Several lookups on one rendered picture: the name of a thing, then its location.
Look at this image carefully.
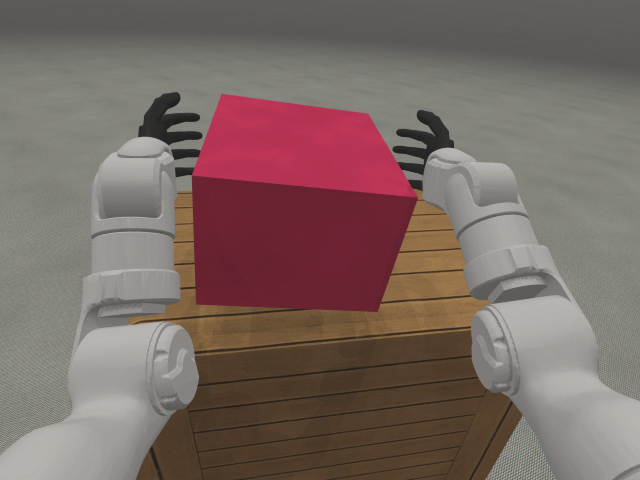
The pedestal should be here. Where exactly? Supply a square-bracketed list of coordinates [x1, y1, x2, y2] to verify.
[128, 189, 523, 480]

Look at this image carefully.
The robot left hand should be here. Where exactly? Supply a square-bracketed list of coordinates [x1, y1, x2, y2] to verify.
[138, 92, 203, 177]

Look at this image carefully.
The left robot forearm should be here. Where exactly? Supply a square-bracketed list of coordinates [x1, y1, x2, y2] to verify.
[68, 137, 181, 406]

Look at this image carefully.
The robot right hand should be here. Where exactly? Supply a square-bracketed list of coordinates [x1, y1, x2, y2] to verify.
[392, 110, 454, 191]

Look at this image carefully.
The right robot forearm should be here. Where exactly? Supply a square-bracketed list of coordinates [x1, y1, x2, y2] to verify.
[422, 148, 599, 372]

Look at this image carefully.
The carton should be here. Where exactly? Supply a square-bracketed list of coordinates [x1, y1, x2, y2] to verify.
[192, 94, 418, 312]

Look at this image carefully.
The robot left upper arm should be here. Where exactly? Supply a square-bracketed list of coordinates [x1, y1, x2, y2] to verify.
[0, 321, 199, 480]

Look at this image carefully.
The robot right upper arm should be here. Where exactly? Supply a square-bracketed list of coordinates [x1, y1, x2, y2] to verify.
[471, 295, 640, 480]

